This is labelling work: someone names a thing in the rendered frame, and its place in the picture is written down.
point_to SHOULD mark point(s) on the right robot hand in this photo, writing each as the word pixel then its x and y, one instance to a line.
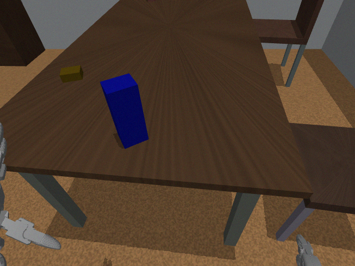
pixel 305 256

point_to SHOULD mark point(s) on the table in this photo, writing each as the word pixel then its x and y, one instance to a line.
pixel 213 114

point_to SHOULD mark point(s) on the left robot hand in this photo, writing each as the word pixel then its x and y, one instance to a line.
pixel 21 230

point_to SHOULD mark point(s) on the chair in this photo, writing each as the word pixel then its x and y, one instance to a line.
pixel 328 155
pixel 290 31

